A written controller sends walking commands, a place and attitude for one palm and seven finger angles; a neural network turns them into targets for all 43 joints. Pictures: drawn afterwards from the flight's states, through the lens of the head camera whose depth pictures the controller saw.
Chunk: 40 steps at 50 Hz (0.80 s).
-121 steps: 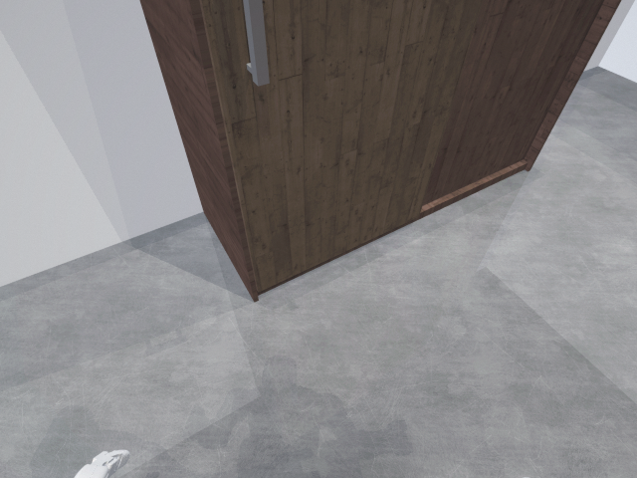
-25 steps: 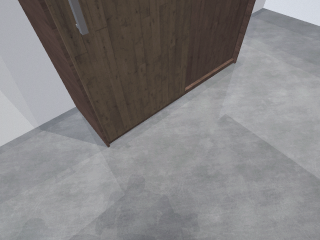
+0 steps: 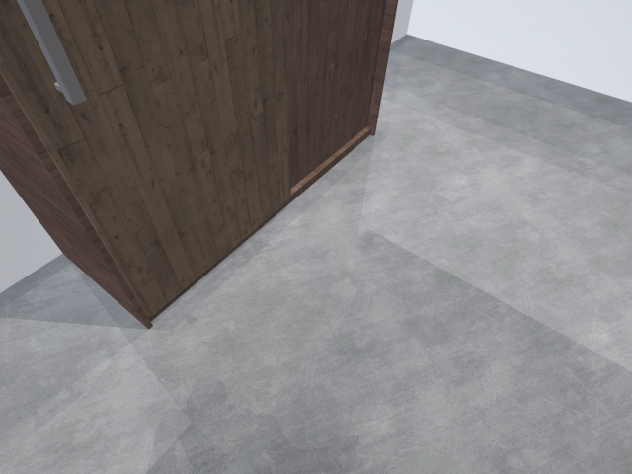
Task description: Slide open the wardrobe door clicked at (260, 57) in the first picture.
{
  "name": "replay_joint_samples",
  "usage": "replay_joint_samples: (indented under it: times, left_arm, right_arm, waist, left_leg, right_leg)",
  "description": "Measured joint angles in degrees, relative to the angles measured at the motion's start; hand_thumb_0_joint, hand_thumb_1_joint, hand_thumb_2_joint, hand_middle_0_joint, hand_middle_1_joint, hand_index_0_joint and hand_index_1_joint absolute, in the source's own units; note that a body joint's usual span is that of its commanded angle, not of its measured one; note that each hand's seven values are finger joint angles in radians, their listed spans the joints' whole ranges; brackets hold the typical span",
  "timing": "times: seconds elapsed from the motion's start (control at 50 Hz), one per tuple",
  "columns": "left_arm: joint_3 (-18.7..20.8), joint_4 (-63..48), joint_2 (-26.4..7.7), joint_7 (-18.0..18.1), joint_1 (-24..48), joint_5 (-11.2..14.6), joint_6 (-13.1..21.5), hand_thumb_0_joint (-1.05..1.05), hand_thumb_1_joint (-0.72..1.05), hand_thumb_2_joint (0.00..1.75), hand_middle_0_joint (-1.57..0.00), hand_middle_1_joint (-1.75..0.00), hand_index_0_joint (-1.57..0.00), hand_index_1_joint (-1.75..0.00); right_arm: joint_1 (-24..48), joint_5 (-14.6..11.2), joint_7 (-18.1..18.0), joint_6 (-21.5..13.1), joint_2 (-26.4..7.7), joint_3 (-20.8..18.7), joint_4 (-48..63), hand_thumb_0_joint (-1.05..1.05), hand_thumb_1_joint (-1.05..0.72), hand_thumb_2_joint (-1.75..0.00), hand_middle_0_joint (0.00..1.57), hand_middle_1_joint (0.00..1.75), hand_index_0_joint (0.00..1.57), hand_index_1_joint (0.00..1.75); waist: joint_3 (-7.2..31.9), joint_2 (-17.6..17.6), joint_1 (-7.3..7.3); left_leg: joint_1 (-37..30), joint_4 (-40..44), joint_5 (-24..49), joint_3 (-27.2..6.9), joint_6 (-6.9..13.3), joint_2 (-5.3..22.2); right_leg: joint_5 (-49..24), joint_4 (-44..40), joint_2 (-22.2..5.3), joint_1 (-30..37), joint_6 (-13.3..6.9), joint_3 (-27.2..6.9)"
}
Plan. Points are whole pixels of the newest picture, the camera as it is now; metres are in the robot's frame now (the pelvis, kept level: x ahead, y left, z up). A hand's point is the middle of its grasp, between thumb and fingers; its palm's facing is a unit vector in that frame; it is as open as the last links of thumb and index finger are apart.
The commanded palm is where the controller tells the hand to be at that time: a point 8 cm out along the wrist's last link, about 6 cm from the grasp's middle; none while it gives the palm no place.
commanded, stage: walk to a spot facing it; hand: left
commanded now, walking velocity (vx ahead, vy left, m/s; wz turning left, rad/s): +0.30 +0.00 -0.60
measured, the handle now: (35, 26) +0.69 +0.57 +0.21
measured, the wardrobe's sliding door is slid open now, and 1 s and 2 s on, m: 0.00 0.00 0.00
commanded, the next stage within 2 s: turn to face it in 1.02 s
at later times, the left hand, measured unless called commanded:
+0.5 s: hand (271, 382) +0.29 +0.11 -0.19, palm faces -0.39 -0.91 -0.13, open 7.4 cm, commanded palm none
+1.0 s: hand (310, 332) +0.39 +0.06 -0.17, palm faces -0.38 -0.90 -0.22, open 7.4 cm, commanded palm none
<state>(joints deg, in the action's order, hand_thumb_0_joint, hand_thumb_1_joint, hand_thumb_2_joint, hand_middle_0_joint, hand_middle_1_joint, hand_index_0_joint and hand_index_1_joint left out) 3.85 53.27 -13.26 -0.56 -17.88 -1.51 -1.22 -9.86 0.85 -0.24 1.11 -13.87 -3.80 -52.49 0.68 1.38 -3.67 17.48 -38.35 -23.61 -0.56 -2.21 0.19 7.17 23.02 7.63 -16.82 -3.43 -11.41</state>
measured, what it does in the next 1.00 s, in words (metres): walks ahead, turning right: left foot, then right foot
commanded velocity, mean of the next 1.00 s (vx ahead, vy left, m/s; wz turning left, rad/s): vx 0.33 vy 0.00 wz -0.39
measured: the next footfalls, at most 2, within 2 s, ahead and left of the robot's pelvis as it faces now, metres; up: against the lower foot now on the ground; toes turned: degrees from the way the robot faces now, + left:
left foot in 0.04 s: +0.02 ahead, +0.12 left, +0.00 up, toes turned -2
right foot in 0.56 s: +0.27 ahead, -0.17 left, +0.00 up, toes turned -30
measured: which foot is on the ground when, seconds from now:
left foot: up 0.00-0.02, down 0.04-0.56, up 0.58-1.00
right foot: down 0.00-0.04, up 0.06-0.54, down 0.56-1.00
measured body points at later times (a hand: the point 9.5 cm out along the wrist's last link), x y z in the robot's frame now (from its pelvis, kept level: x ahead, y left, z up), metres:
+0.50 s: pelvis +0.12 -0.01 -0.02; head +0.17 -0.02 +0.43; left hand +0.31 +0.16 -0.17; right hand -0.06 -0.18 -0.15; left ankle -0.02 +0.13 -0.74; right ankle +0.22 -0.16 -0.71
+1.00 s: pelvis +0.31 -0.12 +0.00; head +0.32 -0.12 +0.45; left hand +0.41 +0.10 -0.15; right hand +0.31 -0.37 -0.14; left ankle +0.47 -0.03 -0.69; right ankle +0.23 -0.15 -0.74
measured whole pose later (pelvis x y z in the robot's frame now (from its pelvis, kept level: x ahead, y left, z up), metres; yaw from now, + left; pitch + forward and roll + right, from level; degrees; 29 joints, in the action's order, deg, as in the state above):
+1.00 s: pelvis +0.31 -0.12 +0.00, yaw -29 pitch +0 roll -1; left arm 2.4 60.1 -9.9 0.7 -21.4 -1.1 4.4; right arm -8.0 1.7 1.2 -0.9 -9.3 -2.7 -54.7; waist -0.3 -1.4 -2.7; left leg 32.8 -50.0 -11.4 3.4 -3.3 8.4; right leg 16.1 21.0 6.0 -4.7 -5.8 2.2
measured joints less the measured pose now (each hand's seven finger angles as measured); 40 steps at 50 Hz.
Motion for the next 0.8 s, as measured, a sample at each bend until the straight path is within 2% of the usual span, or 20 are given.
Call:
replay_joint_samples:
  times: [0.04, 0.06, 0.1, 0.16, 0.2, 0.26, 0.34, 0.42, 0.46, 0.52, 0.56, 0.58, 0.6, 0.62, 0.66, 0.72, 0.8]
  left_arm:
    - [0.4, -0.1, -0.6, -0.1, -0.4, 0.2, -0.5, 0.00, 0.90, 0.89, -0.21, -0.30, -0.20, -0.30]
    - [0.7, 0.2, -1.0, -0.2, -0.3, 0.4, -0.8, 0.01, 0.90, 0.89, -0.21, -0.30, -0.20, -0.30]
    - [1.3, 0.7, -1.6, -0.7, 0.0, 0.3, -1.4, 0.01, 0.90, 0.89, -0.20, -0.30, -0.20, -0.30]
    - [2.1, 0.3, -2.6, -1.9, 0.6, -0.5, -1.3, 0.01, 0.90, 0.89, -0.20, -0.30, -0.20, -0.30]
    - [2.5, -0.1, -3.2, -2.3, 1.2, -0.8, -1.1, 0.01, 0.90, 0.89, -0.20, -0.30, -0.20, -0.30]
    - [2.6, -0.2, -3.5, -2.3, 2.2, -0.9, -1.2, 0.01, 0.91, 0.89, -0.20, -0.30, -0.20, -0.30]
    - [2.1, 0.4, -2.5, -2.4, 4.0, -0.7, -1.9, 0.01, 0.91, 0.89, -0.20, -0.30, -0.19, -0.30]
    - [0.9, 0.7, -0.6, -2.9, 7.4, -0.5, -2.2, 0.01, 0.91, 0.89, -0.20, -0.30, -0.19, -0.30]
    - [0.3, 0.5, 0.5, -3.1, 9.6, -0.3, -2.1, 0.01, 0.91, 0.89, -0.20, -0.30, -0.19, -0.30]
    - [-0.4, -0.4, 1.7, -3.1, 12.6, -0.2, -0.7, 0.01, 0.91, 0.89, -0.20, -0.30, -0.19, -0.30]
    - [-0.7, -1.1, 1.7, -2.9, 13.0, -0.3, 1.1, 0.01, 0.91, 0.89, -0.20, -0.30, -0.20, -0.30]
    - [-0.7, -1.2, 1.7, -2.6, 13.1, -0.2, 2.2, 0.01, 0.91, 0.89, -0.20, -0.30, -0.20, -0.30]
    - [-0.7, -1.3, 1.7, -2.1, 13.1, 0.2, 3.0, 0.01, 0.91, 0.89, -0.20, -0.30, -0.20, -0.30]
    - [-0.7, -1.1, 1.5, -1.7, 12.9, 0.6, 3.2, 0.00, 0.91, 0.89, -0.20, -0.30, -0.20, -0.30]
    - [-0.8, -0.4, 1.1, -0.9, 12.0, 1.0, 3.2, 0.00, 0.91, 0.89, -0.20, -0.30, -0.20, -0.30]
    - [-1.0, 1.5, 1.2, 0.0, 9.5, 0.8, 3.4, 0.00, 0.90, 0.89, -0.20, -0.30, -0.20, -0.30]
    - [-0.6, 3.7, 1.4, 0.6, 5.8, 0.4, 3.8, 0.00, 0.92, 0.89, -0.20, -0.30, -0.20, -0.30]
  right_arm:
    - [-1.1, -0.3, -0.2, -1.3, 0.2, 0.4, 0.9, 0.01, -0.91, -0.90, 0.20, 0.29, 0.20, 0.30]
    - [-1.5, -0.2, -0.4, -1.9, 0.5, 0.6, 1.0, 0.01, -0.91, -0.90, 0.20, 0.29, 0.20, 0.30]
    - [-3.1, -0.1, -0.7, -2.3, 1.1, 1.2, 1.1, 0.01, -0.90, -0.90, 0.20, 0.29, 0.20, 0.30]
    - [-6.6, 0.2, -0.8, -2.7, 1.9, 1.9, 0.2, 0.01, -0.90, -0.90, 0.20, 0.29, 0.20, 0.30]
    - [-8.7, 0.2, -1.0, -3.1, 2.4, 2.3, -0.9, 0.01, -0.90, -0.90, 0.20, 0.29, 0.20, 0.30]
    - [-11.7, 0.0, -1.4, -3.9, 3.3, 2.7, -2.5, 0.01, -0.90, -0.90, 0.20, 0.29, 0.20, 0.30]
    - [-15.3, 0.0, -1.7, -4.6, 4.6, 3.1, -4.6, 0.01, -0.90, -0.90, 0.20, 0.29, 0.20, 0.30]
    - [-18.2, 0.5, -1.7, -4.7, 5.7, 3.4, -6.6, 0.01, -0.90, -0.90, 0.20, 0.29, 0.20, 0.30]
    - [-19.3, 0.7, -1.6, -4.6, 6.0, 3.4, -7.5, 0.01, -0.90, -0.90, 0.20, 0.29, 0.20, 0.30]
    - [-20.6, 0.7, -1.3, -4.2, 6.1, 3.1, -9.2, 0.01, -0.90, -0.90, 0.20, 0.29, 0.20, 0.30]
    - [-21.8, 0.3, -0.8, -3.5, 6.3, 2.9, -10.3, 0.01, -0.90, -0.90, 0.20, 0.29, 0.20, 0.30]
    - [-21.5, -0.1, -0.5, -3.0, 6.2, 2.7, -10.6, 0.01, -0.90, -0.90, 0.20, 0.30, 0.20, 0.30]
    - [-20.4, -0.5, -0.5, -2.4, 6.1, 2.6, -10.7, 0.01, -0.90, -0.90, 0.20, 0.30, 0.21, 0.30]
    - [-19.0, -0.7, -0.5, -2.1, 6.0, 2.3, -10.4, 0.01, -0.90, -0.90, 0.20, 0.30, 0.21, 0.30]
    - [-15.8, -0.6, -0.5, -2.1, 6.0, 1.9, -9.3, 0.01, -0.90, -0.90, 0.20, 0.29, 0.20, 0.30]
    - [-10.7, 0.1, -0.5, -2.2, 5.5, 1.4, -6.4, 0.01, -0.91, -0.90, 0.20, 0.29, 0.20, 0.30]
    - [-5.1, 0.7, -0.1, -2.3, 4.6, 0.8, -2.9, 0.01, -0.91, -0.90, 0.19, 0.29, 0.20, 0.30]
  waist:
    - [0.8, -0.1, 0.54]
    - [0.9, 0.1, 1.25]
    - [1.0, 0.4, 2.21]
    - [1.2, 0.4, 2.70]
    - [1.0, 0.7, 2.67]
    - [0.1, 1.2, 2.69]
    - [-1.5, 1.3, 3.36]
    - [-4.0, 1.0, 4.96]
    - [-5.6, 0.6, 5.93]
    - [-7.6, -0.4, 6.86]
    - [-7.8, 0.1, 6.39]
    - [-8.0, 0.1, 5.86]
    - [-8.4, 0.1, 5.85]
    - [-9.0, 0.2, 6.16]
    - [-9.0, 0.6, 6.55]
    - [-7.3, 0.4, 6.25]
    - [-4.2, -1.3, 5.57]
  left_leg:
    - [-4.7, 9.7, 2.1, 0.1, 1.4, -0.2]
    - [-5.5, 11.2, 5.7, 0.5, 2.3, -0.2]
    - [-7.1, 11.4, 6.7, 1.9, 3.5, 0.1]
    - [-11.1, 15.0, 6.5, 3.9, 3.8, 1.4]
    - [-13.7, 17.2, 6.5, 5.6, 3.6, 1.9]
    - [-16.9, 18.8, 5.5, 8.5, 3.3, 2.2]
    - [-20.5, 19.4, 3.0, 12.4, 2.7, 2.7]
    - [-23.6, 19.7, 0.3, 15.6, 1.7, 3.4]
    - [-25.0, 19.5, -1.3, 17.1, 0.8, 3.8]
    - [-26.0, 15.3, -5.1, 19.1, -0.7, 5.8]
    - [-23.7, 4.4, -7.2, 19.9, -1.2, 7.8]
    - [-20.1, -5.9, -6.5, 17.9, -1.0, 8.9]
    - [-15.2, -17.5, -6.7, 14.0, -0.7, 8.9]
    - [-10.4, -27.4, -5.9, 10.3, -0.2, 8.3]
    - [-2.0, -38.3, -1.4, 6.0, 0.3, 7.8]
    - [8.2, -38.7, 3.1, 3.8, 0.3, 8.9]
    - [16.2, -30.2, 8.1, 3.0, -0.5, 10.2]
  right_leg:
    - [2.5, 3.1, 1.0, -1.3, 1.0, -0.6]
    - [7.9, 7.3, 1.1, -2.8, 1.5, -0.1]
    - [13.9, 18.3, -0.5, -7.0, 2.8, 4.2]
    - [11.1, 32.6, -3.4, -13.2, 4.3, 8.7]
    - [7.4, 39.2, -5.6, -16.6, 4.9, 9.5]
    - [3.5, 44.9, -8.1, -20.5, 5.4, 9.7]
    - [1.4, 44.7, -10.5, -23.1, 5.6, 11.7]
    - [1.5, 35.4, -11.5, -22.1, 4.8, 15.8]
    - [2.7, 28.5, -11.1, -20.4, 3.8, 17.7]
    - [6.1, 19.6, -8.6, -15.9, 1.1, 20.3]
    - [4.3, 13.7, -7.1, -10.5, -1.0, 21.4]
    - [2.6, 14.6, -6.3, -10.4, -3.0, 21.3]
    - [3.7, 16.8, -5.7, -10.6, -4.1, 21.0]
    - [5.4, 17.7, -5.2, -9.6, -4.6, 20.8]
    - [7.1, 15.8, -4.3, -6.2, -4.7, 20.3]
    - [6.0, 10.1, -3.1, -1.4, -4.0, 18.9]
    - [5.4, 4.2, -2.2, 3.1, -4.1, 16.8]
